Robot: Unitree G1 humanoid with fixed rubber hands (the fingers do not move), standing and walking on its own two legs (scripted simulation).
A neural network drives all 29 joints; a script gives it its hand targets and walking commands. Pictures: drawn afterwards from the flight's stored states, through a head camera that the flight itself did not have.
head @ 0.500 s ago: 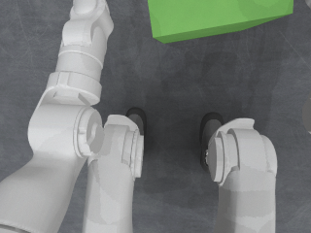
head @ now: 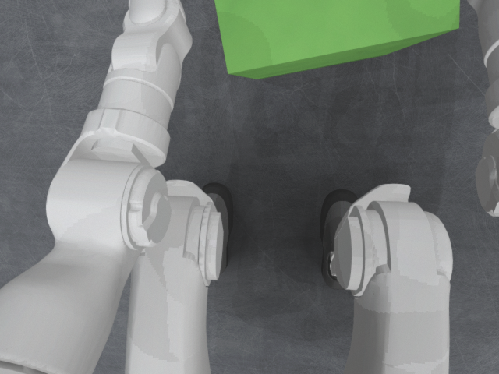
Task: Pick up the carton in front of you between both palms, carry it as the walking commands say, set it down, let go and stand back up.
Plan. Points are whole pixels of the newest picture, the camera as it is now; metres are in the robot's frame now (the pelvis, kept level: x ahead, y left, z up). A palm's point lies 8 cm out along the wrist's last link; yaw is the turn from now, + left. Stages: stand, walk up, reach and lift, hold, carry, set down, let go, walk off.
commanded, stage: reach and lift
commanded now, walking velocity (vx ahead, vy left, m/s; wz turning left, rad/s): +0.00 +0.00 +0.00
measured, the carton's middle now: out of the picture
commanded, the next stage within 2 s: none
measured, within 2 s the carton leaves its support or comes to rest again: leaves its support in 0.40 s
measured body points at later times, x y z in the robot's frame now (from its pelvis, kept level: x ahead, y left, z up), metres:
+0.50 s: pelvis +0.00 +0.01 +0.01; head +0.37 -0.07 +0.25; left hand +0.57 +0.08 -0.14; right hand +0.56 -0.22 -0.17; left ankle +0.12 +0.15 -0.34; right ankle +0.09 -0.11 -0.34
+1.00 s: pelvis -0.02 +0.02 +0.12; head +0.26 -0.05 +0.47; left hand +0.51 +0.09 +0.06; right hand +0.49 -0.21 +0.04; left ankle +0.12 +0.15 -0.34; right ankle +0.09 -0.12 -0.34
